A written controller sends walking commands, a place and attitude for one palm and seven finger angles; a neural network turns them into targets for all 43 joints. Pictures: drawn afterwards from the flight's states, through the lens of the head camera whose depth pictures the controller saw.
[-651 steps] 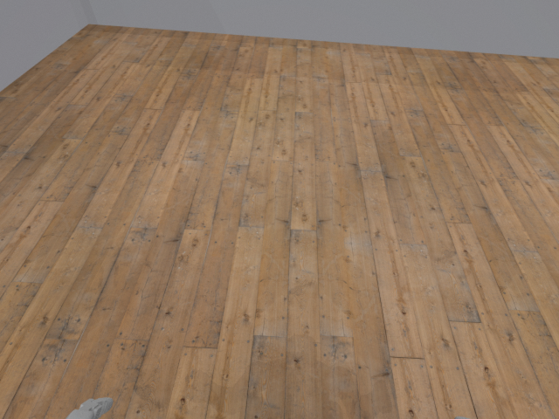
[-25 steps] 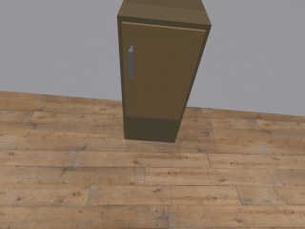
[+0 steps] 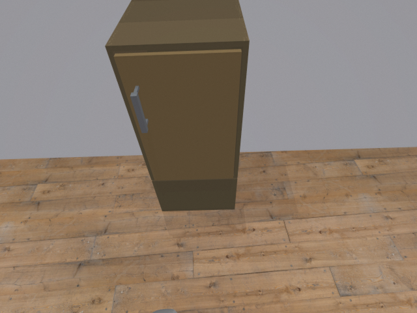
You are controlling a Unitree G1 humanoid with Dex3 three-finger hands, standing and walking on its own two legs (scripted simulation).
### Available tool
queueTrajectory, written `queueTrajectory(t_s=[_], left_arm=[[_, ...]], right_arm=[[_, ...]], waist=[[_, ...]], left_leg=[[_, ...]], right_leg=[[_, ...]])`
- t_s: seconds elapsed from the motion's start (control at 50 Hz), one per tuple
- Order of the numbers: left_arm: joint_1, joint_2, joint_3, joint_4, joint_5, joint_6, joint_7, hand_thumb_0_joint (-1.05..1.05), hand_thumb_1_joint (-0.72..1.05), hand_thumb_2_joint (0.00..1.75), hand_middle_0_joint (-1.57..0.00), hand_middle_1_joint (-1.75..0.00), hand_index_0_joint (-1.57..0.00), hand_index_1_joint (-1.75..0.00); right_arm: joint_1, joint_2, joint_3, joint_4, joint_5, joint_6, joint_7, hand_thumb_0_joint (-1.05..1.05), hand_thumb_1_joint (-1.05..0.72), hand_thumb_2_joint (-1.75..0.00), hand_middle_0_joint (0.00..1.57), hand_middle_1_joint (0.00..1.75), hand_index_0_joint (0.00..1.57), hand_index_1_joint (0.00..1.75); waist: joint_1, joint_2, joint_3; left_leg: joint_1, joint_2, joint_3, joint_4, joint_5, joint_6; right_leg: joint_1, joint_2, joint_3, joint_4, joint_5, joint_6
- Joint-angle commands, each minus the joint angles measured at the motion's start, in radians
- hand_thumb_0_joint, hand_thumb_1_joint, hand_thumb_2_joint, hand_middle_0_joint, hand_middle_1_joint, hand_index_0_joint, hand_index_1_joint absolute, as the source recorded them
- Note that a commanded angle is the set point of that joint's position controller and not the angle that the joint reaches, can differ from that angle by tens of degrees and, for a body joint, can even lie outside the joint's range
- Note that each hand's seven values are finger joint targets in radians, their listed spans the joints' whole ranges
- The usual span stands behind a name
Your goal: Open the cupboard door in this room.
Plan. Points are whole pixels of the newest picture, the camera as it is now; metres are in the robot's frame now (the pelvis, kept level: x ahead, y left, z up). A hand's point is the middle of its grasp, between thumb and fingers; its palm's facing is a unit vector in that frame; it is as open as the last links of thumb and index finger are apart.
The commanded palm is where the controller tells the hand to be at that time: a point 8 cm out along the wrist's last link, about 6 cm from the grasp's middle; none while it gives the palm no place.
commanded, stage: take the last steps up to it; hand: left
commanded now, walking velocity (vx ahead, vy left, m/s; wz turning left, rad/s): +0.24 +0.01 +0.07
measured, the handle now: (140, 110) +0.70 +0.25 -0.03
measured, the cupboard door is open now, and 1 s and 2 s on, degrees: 0 0 0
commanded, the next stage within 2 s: come to a stop and stand still in 0.26 s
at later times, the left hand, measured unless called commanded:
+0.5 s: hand out of the picture +0.08 +0.21 -0.19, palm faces +0.09 -0.99 -0.12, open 7.4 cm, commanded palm none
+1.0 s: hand (143, 290) +0.21 +0.17 -0.17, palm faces -0.06 -0.96 -0.28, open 7.4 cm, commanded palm none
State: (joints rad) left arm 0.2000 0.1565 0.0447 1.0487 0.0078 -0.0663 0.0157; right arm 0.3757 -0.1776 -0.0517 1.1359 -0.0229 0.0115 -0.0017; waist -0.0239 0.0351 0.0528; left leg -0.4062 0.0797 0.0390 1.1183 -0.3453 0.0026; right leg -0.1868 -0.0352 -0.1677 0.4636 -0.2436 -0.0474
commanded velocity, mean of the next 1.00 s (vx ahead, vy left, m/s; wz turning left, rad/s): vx -0.01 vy -0.05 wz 0.01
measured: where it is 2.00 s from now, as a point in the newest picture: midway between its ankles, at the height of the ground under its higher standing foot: outside the picture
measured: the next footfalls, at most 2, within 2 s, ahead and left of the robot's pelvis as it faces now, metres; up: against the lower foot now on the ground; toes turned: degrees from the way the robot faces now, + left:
left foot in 0.36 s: +0.21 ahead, +0.12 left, +0.00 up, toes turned +3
right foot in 0.90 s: +0.15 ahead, -0.15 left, +0.00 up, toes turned -3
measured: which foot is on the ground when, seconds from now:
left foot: up 0.00-0.34, down 0.36-1.00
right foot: down 0.00-0.36, up 0.38-0.88, down 0.90-1.00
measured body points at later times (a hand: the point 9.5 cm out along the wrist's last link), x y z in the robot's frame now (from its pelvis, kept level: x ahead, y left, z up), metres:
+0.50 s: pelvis +0.14 +0.06 -0.01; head +0.17 +0.09 +0.44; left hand +0.08 +0.26 -0.18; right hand +0.24 -0.16 -0.14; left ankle +0.18 +0.14 -0.74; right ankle +0.08 -0.08 -0.69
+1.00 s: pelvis +0.12 -0.02 -0.03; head +0.13 -0.05 +0.42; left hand +0.21 +0.22 -0.15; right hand +0.13 -0.27 -0.19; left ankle +0.17 +0.12 -0.74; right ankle +0.11 -0.15 -0.74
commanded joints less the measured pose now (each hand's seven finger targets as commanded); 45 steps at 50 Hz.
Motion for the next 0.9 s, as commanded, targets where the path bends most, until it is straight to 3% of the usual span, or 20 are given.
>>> queueTrajectory(t_s=[0.0, 0.08, 0.22, 0.26, 0.28, 0.3, 0.32, 0.34, 0.36, 0.38, 0.42, 0.48, 0.52, 0.64, 0.76, 0.78, 0.8, 0.82, 0.86, 0.88], left_arm=[[0.135, 0.084, -0.002, 0.018, 0.008, -0.017, 0.003, 0.00, 0.90, 0.90, -0.20, -0.30, -0.20, -0.30], [0.154, 0.099, -0.005, 0.032, 0.010, -0.027, 0.004, 0.00, 0.90, 0.90, -0.20, -0.30, -0.20, -0.30], [0.238, 0.119, -0.001, 0.074, 0.017, -0.016, 0.009, 0.00, 0.90, 0.90, -0.20, -0.30, -0.20, -0.30], [0.238, 0.123, 0.001, 0.081, 0.018, -0.007, 0.011, 0.00, 0.90, 0.90, -0.20, -0.30, -0.20, -0.30], [0.222, 0.121, 0.002, 0.080, 0.015, -0.004, 0.011, 0.00, 0.90, 0.90, -0.20, -0.30, -0.20, -0.30], [0.219, 0.113, -0.001, 0.078, 0.012, -0.001, 0.011, 0.00, 0.90, 0.90, -0.20, -0.30, -0.20, -0.30], [0.251, 0.081, -0.006, 0.072, 0.005, 0.002, 0.008, 0.00, 0.90, 0.90, -0.20, -0.30, -0.20, -0.30], [0.267, 0.034, -0.019, 0.058, -0.004, 0.000, 0.003, 0.00, 0.90, 0.90, -0.20, -0.30, -0.20, -0.30], [0.234, 0.052, -0.020, 0.048, 0.000, 0.011, 0.014, 0.00, 0.90, 0.90, -0.20, -0.30, -0.20, -0.30], [0.232, 0.033, -0.023, 0.071, 0.002, 0.025, 0.021, 0.00, 0.90, 0.90, -0.20, -0.30, -0.20, -0.30], [0.213, 0.019, -0.022, 0.089, 0.001, 0.046, 0.020, 0.00, 0.90, 0.90, -0.20, -0.30, -0.20, -0.30], [0.230, 0.040, -0.012, 0.087, 0.004, 0.081, 0.016, 0.00, 0.90, 0.90, -0.20, -0.30, -0.20, -0.30], [0.205, 0.060, 0.008, 0.059, 0.014, 0.107, 0.016, 0.00, 0.90, 0.90, -0.20, -0.30, -0.20, -0.30], [0.112, 0.091, 0.035, -0.025, 0.018, 0.135, 0.008, 0.00, 0.90, 0.90, -0.20, -0.30, -0.20, -0.30], [0.010, 0.085, 0.014, -0.082, 0.015, 0.123, 0.003, 0.00, 0.90, 0.90, -0.20, -0.30, -0.20, -0.30], [0.083, 0.136, 0.006, -0.053, 0.007, 0.106, 0.021, 0.00, 0.90, 0.90, -0.20, -0.30, -0.20, -0.30], [0.075, 0.147, 0.001, -0.112, 0.019, 0.099, 0.020, 0.00, 0.90, 0.90, -0.20, -0.30, -0.20, -0.30], [0.080, 0.149, 0.013, -0.118, 0.020, 0.090, 0.014, 0.00, 0.90, 0.90, -0.20, -0.30, -0.20, -0.30], [0.053, 0.210, 0.013, -0.121, 0.027, 0.069, 0.011, 0.00, 0.90, 0.90, -0.20, -0.30, -0.20, -0.30], [0.037, 0.231, 0.011, -0.126, 0.028, 0.066, 0.009, 0.00, 0.90, 0.90, -0.20, -0.30, -0.20, -0.30]], right_arm=[[0.010, -0.012, -0.013, -0.056, -0.005, -0.014, 0.010, 0.00, -0.90, -0.90, 0.20, 0.30, 0.20, 0.30], [-0.085, -0.021, -0.013, -0.094, 0.001, -0.013, 0.020, 0.00, -0.90, -0.90, 0.20, 0.30, 0.20, 0.30], [-0.261, -0.015, 0.000, -0.151, 0.004, -0.035, 0.028, 0.00, -0.90, -0.90, 0.20, 0.30, 0.20, 0.30], [-0.240, -0.024, 0.000, -0.147, 0.004, -0.040, 0.023, 0.00, -0.90, -0.90, 0.20, 0.30, 0.20, 0.30], [-0.193, -0.033, 0.000, -0.132, 0.001, -0.045, 0.018, 0.00, -0.90, -0.90, 0.20, 0.30, 0.20, 0.30], [-0.095, -0.061, -0.005, -0.100, -0.003, -0.055, 0.013, 0.00, -0.90, -0.90, 0.20, 0.30, 0.20, 0.30], [0.014, -0.136, -0.020, -0.076, -0.012, -0.068, 0.002, 0.00, -0.90, -0.90, 0.20, 0.30, 0.20, 0.30], [0.094, -0.217, -0.035, -0.056, -0.008, -0.067, -0.010, 0.00, -0.90, -0.90, 0.20, 0.30, 0.20, 0.30], [0.057, -0.208, -0.025, -0.057, 0.006, -0.052, -0.021, 0.00, -0.90, -0.90, 0.20, 0.30, 0.20, 0.30], [-0.040, -0.152, -0.007, -0.070, 0.005, -0.055, -0.032, 0.00, -0.90, -0.90, 0.20, 0.30, 0.20, 0.30], [-0.151, -0.100, 0.012, -0.100, 0.008, -0.053, -0.042, 0.00, -0.90, -0.90, 0.20, 0.30, 0.20, 0.30], [-0.172, -0.123, 0.004, -0.091, 0.012, -0.043, -0.053, 0.00, -0.90, -0.90, 0.20, 0.30, 0.20, 0.30], [-0.145, -0.132, -0.018, -0.096, 0.009, -0.029, -0.058, 0.00, -0.90, -0.90, 0.20, 0.30, 0.20, 0.30], [-0.167, -0.145, -0.030, -0.122, 0.002, -0.018, -0.054, 0.00, -0.90, -0.90, 0.20, 0.30, 0.20, 0.30], [-0.133, -0.156, -0.042, -0.120, -0.007, -0.008, -0.036, 0.00, -0.90, -0.90, 0.20, 0.30, 0.20, 0.30], [-0.211, -0.266, -0.058, -0.143, 0.010, -0.032, -0.027, 0.00, -0.90, -0.90, 0.20, 0.30, 0.20, 0.30], [-0.171, -0.190, -0.038, -0.186, 0.001, -0.015, -0.007, 0.00, -0.90, -0.90, 0.20, 0.30, 0.20, 0.30], [-0.137, -0.186, -0.041, -0.198, -0.005, -0.010, -0.003, 0.00, -0.90, -0.90, 0.20, 0.30, 0.20, 0.30], [-0.078, -0.096, -0.020, -0.208, -0.007, -0.002, -0.001, 0.00, -0.90, -0.90, 0.20, 0.30, 0.20, 0.30], [-0.086, -0.065, -0.014, -0.222, -0.006, 0.004, 0.003, 0.00, -0.90, -0.90, 0.20, 0.30, 0.20, 0.30]], waist=[[0.008, -0.148, 0.035], [0.007, -0.165, 0.061], [0.058, -0.159, 0.083], [0.038, -0.133, 0.076], [0.010, -0.121, 0.062], [-0.029, -0.060, -0.004], [-0.055, 0.095, -0.117], [-0.063, 0.288, -0.189], [-0.041, 0.201, -0.162], [-0.007, 0.166, -0.131], [0.024, 0.082, -0.038], [0.039, 0.027, -0.069], [0.025, 0.007, -0.088], [0.028, 0.096, -0.070], [-0.001, 0.190, -0.062], [0.053, 0.138, -0.173], [0.042, 0.107, -0.165], [0.032, 0.170, -0.179], [0.002, -0.059, -0.138], [-0.002, -0.153, -0.092]], left_leg=[[-0.134, 0.047, -0.011, -0.025, 0.112, -0.024], [-0.160, 0.058, 0.004, -0.153, 0.152, -0.033], [-0.067, 0.014, 0.062, -0.431, 0.120, -0.004], [0.029, 0.000, 0.071, -0.489, 0.121, 0.006], [0.123, -0.018, 0.083, -0.552, 0.155, 0.010], [0.266, -0.027, 0.075, -0.633, 0.223, 0.015], [0.474, 0.108, -0.079, -0.673, 0.390, 0.066], [0.608, 0.322, -0.328, -0.725, 0.658, 0.169], [0.499, 0.351, -0.296, -0.752, 0.725, 0.196], [0.394, 0.312, -0.222, -0.774, 0.766, 0.174], [0.240, 0.271, -0.152, -0.806, 0.796, 0.159], [0.260, 0.270, -0.110, -0.808, 0.813, 0.160], [0.263, 0.295, -0.117, -0.809, 0.768, 0.176], [0.234, 0.264, -0.067, -0.807, 0.648, 0.166], [0.234, 0.232, -0.081, -0.807, 0.467, 0.155], [0.211, 0.259, -0.085, -0.663, 0.516, 0.110], [0.104, 0.183, -0.028, -0.651, 0.183, 0.075], [0.126, 0.126, -0.015, -0.618, 0.147, 0.060], [0.044, 0.019, 0.087, -0.453, 0.059, 0.011], [0.011, -0.026, 0.092, -0.369, -0.087, -0.004]], right_leg=[[0.014, -0.238, 0.159, -0.293, 0.196, -0.057], [0.026, -0.242, 0.138, -0.308, 0.245, -0.090], [0.088, -0.257, 0.138, -0.236, 0.364, -0.098], [0.063, -0.261, 0.135, -0.189, 0.354, -0.086], [0.031, -0.236, 0.115, -0.128, 0.369, -0.069], [0.014, -0.189, 0.074, 0.025, 0.389, -0.043], [-0.106, -0.102, 0.023, 0.249, 0.214, 0.005], [-0.285, 0.002, -0.008, 0.502, -0.328, 0.043], [-0.261, -0.028, 0.093, 0.586, -0.404, 0.040], [-0.225, -0.063, 0.137, 0.569, -0.351, 0.054], [-0.161, -0.085, 0.158, 0.503, -0.271, 0.078], [-0.161, -0.072, 0.157, 0.485, -0.205, 0.096], [-0.205, -0.055, 0.165, 0.567, -0.190, 0.097], [-0.298, -0.027, 0.191, 0.679, -0.130, 0.110], [-0.205, -0.026, 0.126, 0.380, -0.197, 0.099], [-0.163, -0.078, 0.198, 0.263, -0.148, 0.042], [-0.093, 0.001, 0.115, 0.166, -0.139, 0.044], [-0.104, -0.005, 0.145, 0.101, -0.090, 0.031], [-0.085, -0.128, 0.285, -0.009, 0.024, -0.025], [-0.133, -0.198, 0.340, -0.056, 0.064, -0.066]])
